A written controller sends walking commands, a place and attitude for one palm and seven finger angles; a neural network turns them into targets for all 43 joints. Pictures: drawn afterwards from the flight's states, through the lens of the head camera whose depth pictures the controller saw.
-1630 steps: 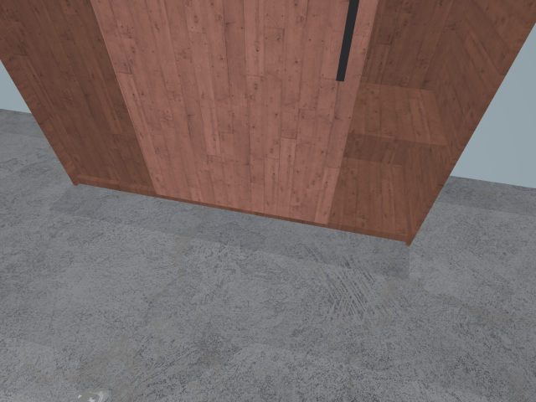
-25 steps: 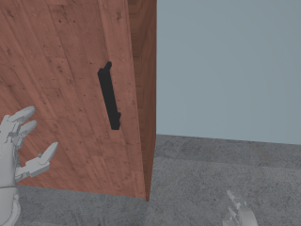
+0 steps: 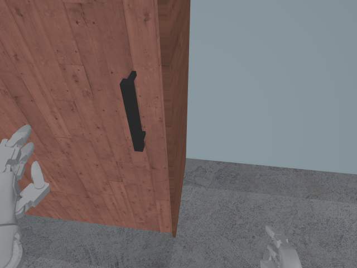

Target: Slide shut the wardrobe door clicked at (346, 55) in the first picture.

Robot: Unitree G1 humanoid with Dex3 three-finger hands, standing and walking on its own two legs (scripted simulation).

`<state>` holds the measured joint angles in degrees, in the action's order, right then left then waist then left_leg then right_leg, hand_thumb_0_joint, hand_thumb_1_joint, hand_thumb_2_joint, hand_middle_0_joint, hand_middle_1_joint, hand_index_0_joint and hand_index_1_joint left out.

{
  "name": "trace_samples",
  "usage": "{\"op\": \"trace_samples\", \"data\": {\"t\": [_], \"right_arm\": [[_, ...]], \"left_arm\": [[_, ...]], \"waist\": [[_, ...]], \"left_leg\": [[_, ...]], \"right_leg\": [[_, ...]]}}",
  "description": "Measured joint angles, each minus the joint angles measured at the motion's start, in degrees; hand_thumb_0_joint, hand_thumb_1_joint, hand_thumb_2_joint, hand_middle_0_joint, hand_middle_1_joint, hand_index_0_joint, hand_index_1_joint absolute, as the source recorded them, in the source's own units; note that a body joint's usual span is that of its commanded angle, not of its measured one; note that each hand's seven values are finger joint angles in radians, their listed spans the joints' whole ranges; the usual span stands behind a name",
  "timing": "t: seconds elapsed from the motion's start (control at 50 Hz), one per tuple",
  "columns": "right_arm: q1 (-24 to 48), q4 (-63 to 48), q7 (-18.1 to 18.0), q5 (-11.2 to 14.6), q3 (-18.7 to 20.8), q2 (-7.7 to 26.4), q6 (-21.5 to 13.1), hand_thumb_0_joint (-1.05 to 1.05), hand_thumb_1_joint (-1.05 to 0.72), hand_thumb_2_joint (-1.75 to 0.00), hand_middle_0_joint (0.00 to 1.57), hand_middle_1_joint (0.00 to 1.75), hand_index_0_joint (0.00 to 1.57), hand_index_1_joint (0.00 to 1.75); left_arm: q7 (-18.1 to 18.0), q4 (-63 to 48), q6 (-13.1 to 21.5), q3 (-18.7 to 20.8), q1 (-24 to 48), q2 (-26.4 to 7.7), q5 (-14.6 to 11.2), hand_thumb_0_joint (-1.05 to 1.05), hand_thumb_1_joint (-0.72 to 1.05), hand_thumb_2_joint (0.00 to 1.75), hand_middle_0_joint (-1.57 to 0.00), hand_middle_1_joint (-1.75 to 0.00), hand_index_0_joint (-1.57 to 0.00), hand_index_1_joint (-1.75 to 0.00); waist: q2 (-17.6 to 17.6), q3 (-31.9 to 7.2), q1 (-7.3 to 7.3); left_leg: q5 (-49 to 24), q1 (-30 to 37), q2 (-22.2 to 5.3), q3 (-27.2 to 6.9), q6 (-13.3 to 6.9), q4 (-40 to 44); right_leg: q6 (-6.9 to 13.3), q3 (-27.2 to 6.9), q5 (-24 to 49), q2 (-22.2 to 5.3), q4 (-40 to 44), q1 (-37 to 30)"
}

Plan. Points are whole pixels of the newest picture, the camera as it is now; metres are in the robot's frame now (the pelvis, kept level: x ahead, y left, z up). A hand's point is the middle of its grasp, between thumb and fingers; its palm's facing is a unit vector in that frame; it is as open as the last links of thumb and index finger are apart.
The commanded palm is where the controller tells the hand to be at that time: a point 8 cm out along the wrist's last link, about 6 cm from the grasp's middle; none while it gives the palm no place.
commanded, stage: step back with the hand held close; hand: left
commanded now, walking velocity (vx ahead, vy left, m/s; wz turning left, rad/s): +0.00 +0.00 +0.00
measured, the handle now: (136, 113) +0.44 +0.18 +0.13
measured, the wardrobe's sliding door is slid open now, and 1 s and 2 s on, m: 0.00 0.00 0.00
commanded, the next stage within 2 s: stop stepping back and stand still in 1.18 s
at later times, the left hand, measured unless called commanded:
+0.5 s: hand (29, 194) +0.17 +0.28 +0.15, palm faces +0.36 -0.80 -0.49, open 7.5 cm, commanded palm +0.11 +0.32 +0.17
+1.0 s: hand out of the picture +0.06 +0.28 +0.17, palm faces +0.54 -0.71 -0.45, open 7.5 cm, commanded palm +0.00 +0.32 +0.17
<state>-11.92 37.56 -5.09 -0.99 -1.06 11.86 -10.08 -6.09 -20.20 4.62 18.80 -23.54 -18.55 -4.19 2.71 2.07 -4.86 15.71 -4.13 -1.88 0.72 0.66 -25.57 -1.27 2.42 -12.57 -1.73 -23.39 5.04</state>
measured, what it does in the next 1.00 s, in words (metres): shifts its weight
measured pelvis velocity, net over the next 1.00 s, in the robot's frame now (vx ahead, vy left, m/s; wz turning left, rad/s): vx -0.13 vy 0.01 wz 0.06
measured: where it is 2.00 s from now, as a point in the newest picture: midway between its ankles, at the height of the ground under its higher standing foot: outside the picture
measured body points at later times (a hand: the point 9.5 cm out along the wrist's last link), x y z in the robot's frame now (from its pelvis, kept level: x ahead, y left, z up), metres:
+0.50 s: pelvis -0.04 +0.03 -0.01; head -0.02 +0.04 +0.44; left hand +0.15 +0.32 +0.18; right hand +0.13 -0.21 -0.08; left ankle -0.01 +0.12 -0.74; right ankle +0.01 -0.13 -0.74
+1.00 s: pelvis -0.13 +0.01 -0.03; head -0.13 +0.02 +0.42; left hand +0.02 +0.32 +0.19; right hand +0.04 -0.22 -0.10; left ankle -0.02 +0.13 -0.73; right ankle +0.01 -0.13 -0.74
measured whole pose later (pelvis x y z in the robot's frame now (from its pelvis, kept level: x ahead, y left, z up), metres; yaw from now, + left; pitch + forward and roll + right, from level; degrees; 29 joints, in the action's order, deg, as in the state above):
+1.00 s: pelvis -0.13 +0.01 -0.03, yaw +3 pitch -2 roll -1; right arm -15.6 33.2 -4.4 -0.7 0.7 12.0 -9.6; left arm -8.3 -28.6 18.4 27.5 -26.8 -22.9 0.8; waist -0.8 1.7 -0.1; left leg 21.6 -29.0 -0.2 0.3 -2.3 -44.3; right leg -2.2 -4.5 -10.4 0.7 -38.0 27.0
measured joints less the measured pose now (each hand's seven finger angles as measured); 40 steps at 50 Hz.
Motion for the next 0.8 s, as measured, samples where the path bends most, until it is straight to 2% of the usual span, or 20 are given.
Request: {"op": "trace_samples", "data": {"t": [0.14, 0.22, 0.3, 0.42, 0.54, 0.62, 0.72, 0.8], "right_arm": [[-0.4, 0.1, 0.0, 0.1, 0.1, 0.3, 0.3, 0.02, -0.91, -0.9, 0.2, 0.3, 0.2, 0.3], [0.8, -1.6, 0.7, -0.2, 0.0, 1.0, 2.3, 0.02, -0.91, -0.9, 0.2, 0.3, 0.2, 0.3], [2.0, -3.6, 0.9, -0.2, 0.9, 1.6, 4.0, 0.02, -0.91, -0.9, 0.2, 0.3, 0.2, 0.3], [1.9, -5.9, 0.6, 0.2, 1.7, 0.7, 6.2, 0.02, -0.91, -0.9, 0.2, 0.3, 0.2, 0.3], [0.1, -6.9, 0.3, 0.4, 1.3, -0.4, 6.0, 0.02, -0.91, -0.9, 0.2, 0.3, 0.2, 0.3], [-1.1, -6.5, 0.4, 0.5, 0.9, -0.6, 4.7, 0.02, -0.91, -0.9, 0.2, 0.3, 0.2, 0.3], [-1.5, -4.9, 0.4, 0.5, 0.7, 0.0, 3.3, 0.02, -0.91, -0.9, 0.2, 0.3, 0.2, 0.3], [-2.1, -4.5, 0.2, 0.4, 0.8, 0.1, 2.2, 0.02, -0.91, -0.89, 0.2, 0.3, 0.2, 0.3]], "left_arm": [[0.0, -0.1, 0.7, 0.9, -0.1, -0.6, 0.1, 0.02, 0.88, 0.9, -0.21, -0.3, -0.21, -0.3], [-0.4, -0.3, 3.9, 3.6, -0.7, -0.9, 0.9, 0.02, 0.88, 0.9, -0.21, -0.3, -0.21, -0.3], [-0.5, -1.8, 5.6, 3.6, -1.8, -1.4, 1.4, 0.02, 0.89, 0.9, -0.21, -0.3, -0.2, -0.3], [-0.4, -5.3, 6.1, 3.7, -5.9, -3.8, 1.8, 0.02, 0.89, 0.9, -0.21, -0.3, -0.21, -0.3], [-1.0, -7.6, 7.4, 6.1, -6.8, -5.7, 2.1, 0.02, 0.88, 0.9, -0.22, -0.3, -0.21, -0.3], [-1.6, -6.9, 8.8, 7.2, -5.9, -4.8, 2.7, 0.02, 0.88, 0.9, -0.22, -0.3, -0.21, -0.3], [-2.2, -5.2, 9.7, 5.8, -3.6, -1.1, 3.3, 0.02, 0.88, 0.9, -0.21, -0.3, -0.21, -0.3], [-2.4, -5.6, 10.2, 4.7, -1.9, -0.5, 4.1, 0.02, 0.88, 0.9, -0.21, -0.3, -0.21, -0.3]], "waist": [[-0.1, 0.0, 0.29], [0.0, -0.9, 1.58], [-0.6, 0.1, 2.55], [-2.4, 0.5, 4.08], [-3.8, 0.1, 4.19], [-3.7, -0.9, 3.81], [-2.7, -1.2, 3.02], [-2.9, -0.7, 3.67]], "left_leg": [[-0.2, -0.4, -0.1, 0.2, -0.2, -0.1], [-0.3, -4.6, -0.5, 0.5, -0.5, -1.3], [-1.5, -7.4, 0.3, 1.7, -1.2, -1.1], [-2.2, -10.2, 1.6, 3.0, -2.2, -2.1], [-1.8, -12.8, 2.1, 2.7, -2.7, -5.6], [-1.0, -15.6, 2.2, 1.9, -2.6, -9.7], [-0.7, -18.7, 1.4, 0.9, -2.5, -12.7], [-0.9, -20.6, 1.5, 0.0, -2.8, -13.1]], "right_leg": [[-0.1, -0.2, 0.6, 0.1, 0.7, 0.1], [-0.4, -0.6, 2.4, 0.6, 2.0, 3.3], [-1.2, -1.8, 3.7, -0.2, 1.7, 6.8], [-2.2, -3.2, 3.8, -1.5, -1.1, 10.7], [-1.7, -3.3, 3.3, -2.0, -6.5, 14.1], [-2.1, -3.8, 1.5, -1.8, -9.0, 15.6], [-2.1, -3.2, 2.8, -1.0, -10.0, 17.6], [-1.5, -4.0, 0.9, 0.3, -10.7, 19.0]]}}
